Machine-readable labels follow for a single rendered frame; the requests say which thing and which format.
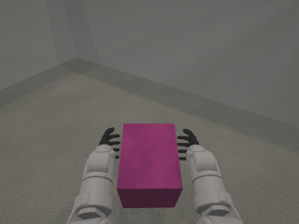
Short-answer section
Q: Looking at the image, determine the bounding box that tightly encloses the left robot hand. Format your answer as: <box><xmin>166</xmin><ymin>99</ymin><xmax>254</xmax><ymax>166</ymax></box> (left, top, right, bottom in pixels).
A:
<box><xmin>98</xmin><ymin>127</ymin><xmax>121</xmax><ymax>159</ymax></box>

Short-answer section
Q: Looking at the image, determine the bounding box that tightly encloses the right robot upper arm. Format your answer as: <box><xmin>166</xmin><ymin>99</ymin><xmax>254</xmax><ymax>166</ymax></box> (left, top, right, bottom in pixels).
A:
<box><xmin>196</xmin><ymin>215</ymin><xmax>243</xmax><ymax>224</ymax></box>

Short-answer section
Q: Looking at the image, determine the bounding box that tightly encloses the carton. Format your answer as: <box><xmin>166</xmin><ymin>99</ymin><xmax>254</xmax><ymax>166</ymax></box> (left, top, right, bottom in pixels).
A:
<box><xmin>117</xmin><ymin>123</ymin><xmax>183</xmax><ymax>208</ymax></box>

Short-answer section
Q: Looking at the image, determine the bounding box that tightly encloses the right robot hand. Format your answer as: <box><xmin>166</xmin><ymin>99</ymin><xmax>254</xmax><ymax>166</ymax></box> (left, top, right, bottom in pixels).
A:
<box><xmin>177</xmin><ymin>129</ymin><xmax>199</xmax><ymax>161</ymax></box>

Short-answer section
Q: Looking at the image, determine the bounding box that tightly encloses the left robot forearm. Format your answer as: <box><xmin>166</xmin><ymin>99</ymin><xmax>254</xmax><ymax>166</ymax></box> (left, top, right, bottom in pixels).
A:
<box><xmin>66</xmin><ymin>144</ymin><xmax>116</xmax><ymax>224</ymax></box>

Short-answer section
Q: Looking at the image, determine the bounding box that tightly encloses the right robot forearm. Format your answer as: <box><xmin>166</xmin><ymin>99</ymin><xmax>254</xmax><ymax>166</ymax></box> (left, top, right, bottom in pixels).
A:
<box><xmin>186</xmin><ymin>145</ymin><xmax>244</xmax><ymax>224</ymax></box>

